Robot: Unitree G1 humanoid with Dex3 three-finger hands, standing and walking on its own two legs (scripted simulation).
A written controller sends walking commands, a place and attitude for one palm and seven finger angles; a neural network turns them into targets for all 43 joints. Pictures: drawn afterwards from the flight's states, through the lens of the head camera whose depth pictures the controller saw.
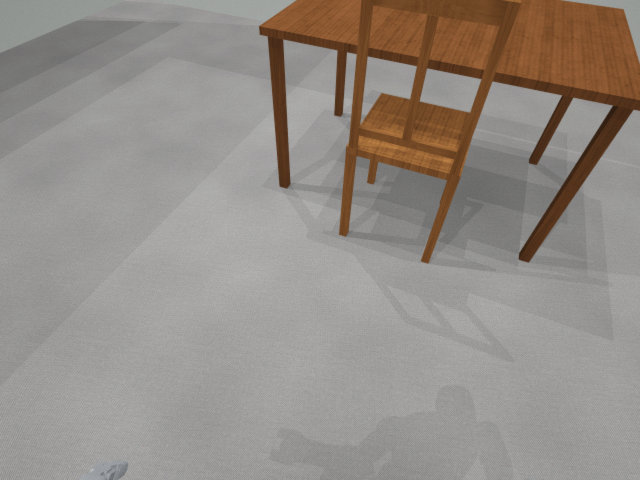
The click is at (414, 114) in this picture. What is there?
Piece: chair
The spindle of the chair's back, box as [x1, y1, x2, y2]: [402, 15, 438, 140]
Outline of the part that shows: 438,16 427,15 402,138 409,140 411,136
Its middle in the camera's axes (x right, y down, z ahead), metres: +0.28 -0.44 +1.10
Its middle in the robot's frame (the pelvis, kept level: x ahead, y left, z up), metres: +1.13 -0.22 -0.05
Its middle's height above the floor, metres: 0.72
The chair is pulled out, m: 0.00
